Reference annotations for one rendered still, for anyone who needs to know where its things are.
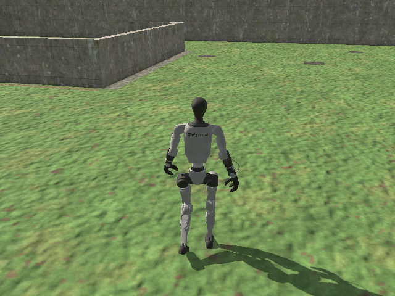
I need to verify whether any right robot forearm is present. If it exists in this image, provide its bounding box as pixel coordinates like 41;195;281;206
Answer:
223;151;237;178

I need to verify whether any robot left hand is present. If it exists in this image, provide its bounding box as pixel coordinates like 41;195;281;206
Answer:
164;165;178;175

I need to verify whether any robot left upper arm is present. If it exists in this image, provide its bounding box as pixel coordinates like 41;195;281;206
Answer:
168;123;186;157

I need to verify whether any right robot shin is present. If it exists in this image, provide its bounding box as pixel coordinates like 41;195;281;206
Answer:
206;200;215;240

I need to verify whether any robot right upper arm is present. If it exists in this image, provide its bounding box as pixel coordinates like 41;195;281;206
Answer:
211;125;228;160

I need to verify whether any robot right thigh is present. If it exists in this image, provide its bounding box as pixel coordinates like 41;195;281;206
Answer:
205;171;218;212

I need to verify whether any left robot forearm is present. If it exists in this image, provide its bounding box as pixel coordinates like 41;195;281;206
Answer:
165;148;175;167

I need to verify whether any robot right hand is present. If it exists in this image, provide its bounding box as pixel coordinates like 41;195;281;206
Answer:
225;176;239;192

